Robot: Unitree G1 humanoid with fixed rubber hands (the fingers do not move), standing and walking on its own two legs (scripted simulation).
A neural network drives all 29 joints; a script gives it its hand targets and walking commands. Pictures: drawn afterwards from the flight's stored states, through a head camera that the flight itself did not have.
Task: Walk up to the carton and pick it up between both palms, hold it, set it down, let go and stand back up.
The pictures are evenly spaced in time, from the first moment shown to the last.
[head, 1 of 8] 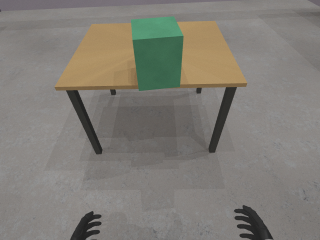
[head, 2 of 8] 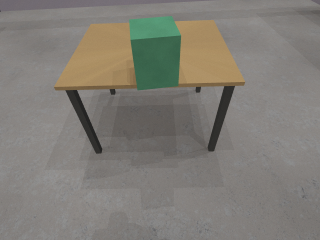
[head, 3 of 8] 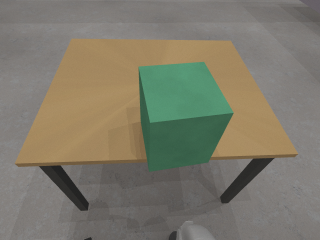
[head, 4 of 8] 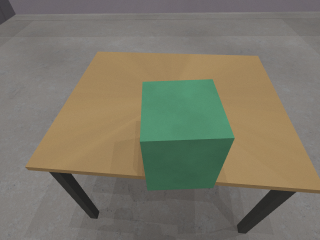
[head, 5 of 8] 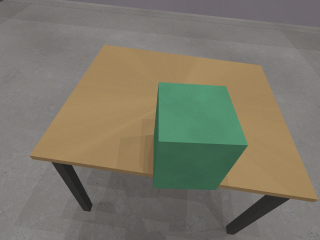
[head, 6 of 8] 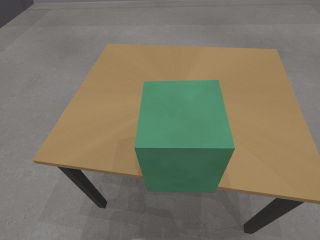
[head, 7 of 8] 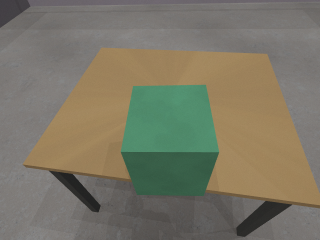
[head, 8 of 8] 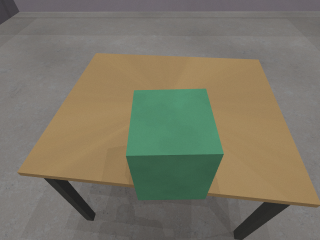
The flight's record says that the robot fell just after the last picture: no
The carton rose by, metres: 0.00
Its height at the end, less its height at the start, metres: +0.00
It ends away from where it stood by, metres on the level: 0.00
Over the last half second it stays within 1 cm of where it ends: yes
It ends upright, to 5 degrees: yes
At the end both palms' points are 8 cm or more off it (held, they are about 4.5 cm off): yes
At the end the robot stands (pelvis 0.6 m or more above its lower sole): yes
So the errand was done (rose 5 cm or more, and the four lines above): no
